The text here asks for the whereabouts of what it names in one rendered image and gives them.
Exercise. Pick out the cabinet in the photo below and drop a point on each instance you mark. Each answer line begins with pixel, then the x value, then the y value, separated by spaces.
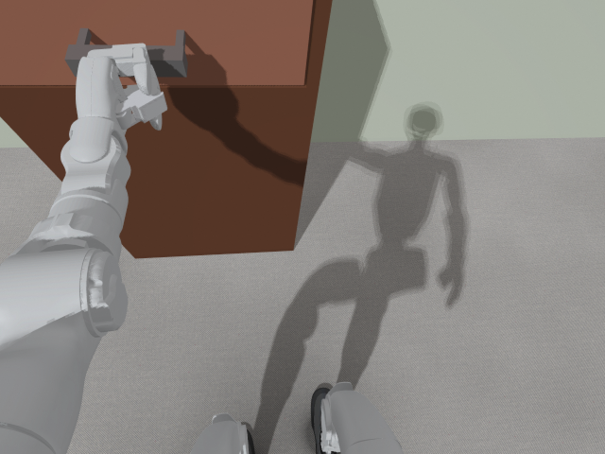
pixel 224 174

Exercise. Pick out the robot left shin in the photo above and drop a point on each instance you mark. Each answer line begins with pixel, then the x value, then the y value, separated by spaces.
pixel 222 417

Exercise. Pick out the handle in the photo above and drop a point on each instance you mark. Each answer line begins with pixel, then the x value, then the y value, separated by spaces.
pixel 168 61

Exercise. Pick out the left robot forearm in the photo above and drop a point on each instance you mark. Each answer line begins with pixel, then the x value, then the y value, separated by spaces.
pixel 90 209

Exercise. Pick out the robot right foot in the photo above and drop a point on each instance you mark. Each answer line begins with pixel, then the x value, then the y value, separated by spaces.
pixel 316 417

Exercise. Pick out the robot left upper arm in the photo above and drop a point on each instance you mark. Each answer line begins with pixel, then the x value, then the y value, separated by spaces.
pixel 55 307

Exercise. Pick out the drawer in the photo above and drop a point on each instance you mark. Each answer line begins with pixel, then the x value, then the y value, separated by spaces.
pixel 228 42

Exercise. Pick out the left robot hand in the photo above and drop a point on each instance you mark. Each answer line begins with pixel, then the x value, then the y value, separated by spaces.
pixel 99 90

